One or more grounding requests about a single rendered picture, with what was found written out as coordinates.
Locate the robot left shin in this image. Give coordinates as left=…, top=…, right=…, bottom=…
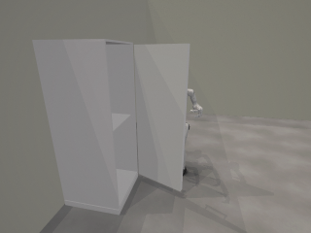
left=183, top=149, right=187, bottom=169

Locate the fridge door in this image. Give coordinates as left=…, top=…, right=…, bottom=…
left=134, top=43, right=190, bottom=191

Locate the left robot hand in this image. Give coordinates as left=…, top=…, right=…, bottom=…
left=190, top=108, right=202, bottom=117

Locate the left robot forearm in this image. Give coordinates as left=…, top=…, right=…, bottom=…
left=194, top=105, right=203, bottom=112

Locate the left robot upper arm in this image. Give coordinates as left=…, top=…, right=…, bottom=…
left=187, top=88, right=198, bottom=110

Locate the robot left thigh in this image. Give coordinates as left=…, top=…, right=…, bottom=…
left=184, top=123, right=190, bottom=147

